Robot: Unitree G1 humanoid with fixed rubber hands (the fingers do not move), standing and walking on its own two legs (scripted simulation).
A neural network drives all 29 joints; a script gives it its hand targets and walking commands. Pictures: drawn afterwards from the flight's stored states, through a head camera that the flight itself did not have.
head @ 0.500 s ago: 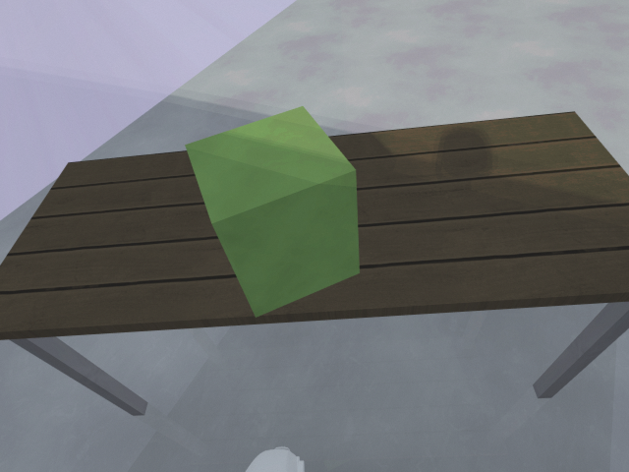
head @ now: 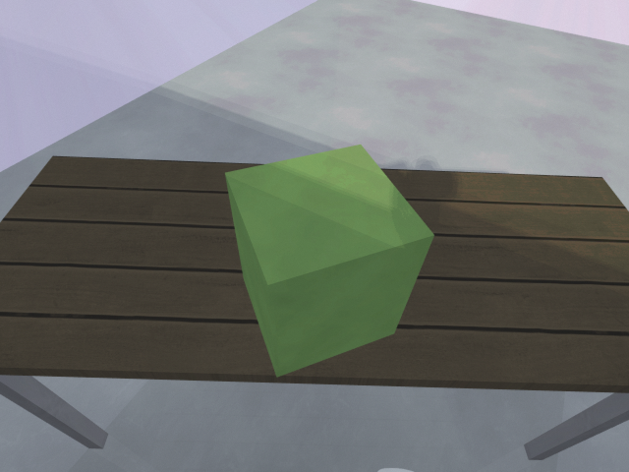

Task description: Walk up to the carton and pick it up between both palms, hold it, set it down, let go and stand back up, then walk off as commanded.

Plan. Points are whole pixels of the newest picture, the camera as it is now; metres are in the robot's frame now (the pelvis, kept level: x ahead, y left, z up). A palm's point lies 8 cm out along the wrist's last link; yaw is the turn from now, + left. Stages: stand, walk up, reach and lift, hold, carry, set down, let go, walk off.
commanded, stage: walk up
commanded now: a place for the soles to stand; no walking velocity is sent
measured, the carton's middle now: (318, 261) +0.41 +0.02 +0.01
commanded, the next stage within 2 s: none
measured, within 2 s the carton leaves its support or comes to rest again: neither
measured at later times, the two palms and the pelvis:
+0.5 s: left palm out of the picture +0.10 +0.27 -0.11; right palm out of the picture +0.14 -0.33 -0.11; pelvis +0.03 -0.04 -0.01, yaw +1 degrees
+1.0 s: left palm out of the picture +0.09 +0.29 -0.11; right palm out of the picture +0.13 -0.33 -0.11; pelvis +0.01 -0.02 -0.01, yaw +1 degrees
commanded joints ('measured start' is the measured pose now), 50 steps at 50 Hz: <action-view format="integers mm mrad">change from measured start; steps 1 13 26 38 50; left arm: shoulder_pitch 29 -49 -146 -201 -134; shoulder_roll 176 278 161 191 281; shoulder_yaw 48 57 32 36 60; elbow -71 -64 -63 -69 -106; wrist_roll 22 25 -1 22 3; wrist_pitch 1 -46 2 -10 -49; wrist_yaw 6 51 37 22 109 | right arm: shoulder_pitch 8 -67 -153 -121 -96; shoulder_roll -290 -181 -285 -242 -217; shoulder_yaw -121 -63 -88 -79 -112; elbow -27 -23 19 21 -58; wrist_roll -6 14 -20 -25 -21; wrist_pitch -41 37 -6 6 124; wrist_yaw -23 -30 -39 -22 -7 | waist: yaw -24 -5 16 -6 4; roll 199 -94 89 29 17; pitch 83 -87 -38 -33 -73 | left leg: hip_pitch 37 -101 -8 -9 -182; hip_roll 220 -45 229 81 -70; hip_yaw -296 -30 -381 -215 -217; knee -406 252 -233 -155 697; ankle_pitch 33 -307 8 -130 -275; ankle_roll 130 9 150 73 -18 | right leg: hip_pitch -184 153 17 4 40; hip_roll -78 -334 -41 -110 -384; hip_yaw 80 432 82 161 292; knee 6 -633 -323 -509 -509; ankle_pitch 122 414 112 44 711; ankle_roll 36 -167 -5 -45 -241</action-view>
